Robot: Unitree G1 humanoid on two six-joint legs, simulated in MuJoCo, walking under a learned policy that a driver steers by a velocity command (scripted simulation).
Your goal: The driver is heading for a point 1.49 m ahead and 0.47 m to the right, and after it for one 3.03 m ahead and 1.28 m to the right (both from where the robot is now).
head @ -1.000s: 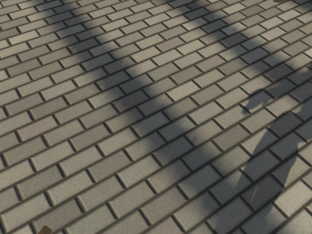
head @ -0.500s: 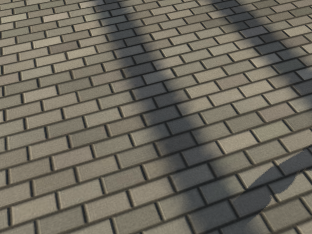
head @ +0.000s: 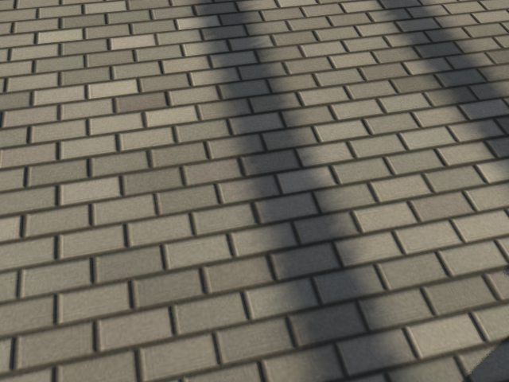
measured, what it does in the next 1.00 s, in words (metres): walks ahead: right foot, then left foot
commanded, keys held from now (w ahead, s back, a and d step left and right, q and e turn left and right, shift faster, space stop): w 0.78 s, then w+e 0.22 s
